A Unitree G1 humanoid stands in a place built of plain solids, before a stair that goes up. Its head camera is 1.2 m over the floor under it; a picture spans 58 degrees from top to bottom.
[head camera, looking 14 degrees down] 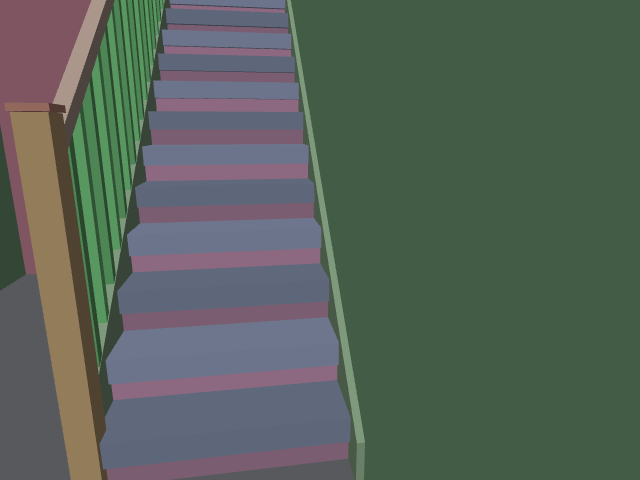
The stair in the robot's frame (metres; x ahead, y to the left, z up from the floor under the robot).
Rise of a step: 0.19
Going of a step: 0.22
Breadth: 0.88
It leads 9 degrees to the left of straight ahead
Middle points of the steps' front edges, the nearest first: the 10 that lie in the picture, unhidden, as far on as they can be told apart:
1.30 0.31 0.20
1.52 0.36 0.38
1.73 0.39 0.57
1.95 0.43 0.76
2.17 0.46 0.94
2.39 0.50 1.13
2.61 0.53 1.31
2.83 0.57 1.50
3.05 0.60 1.69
3.27 0.64 1.88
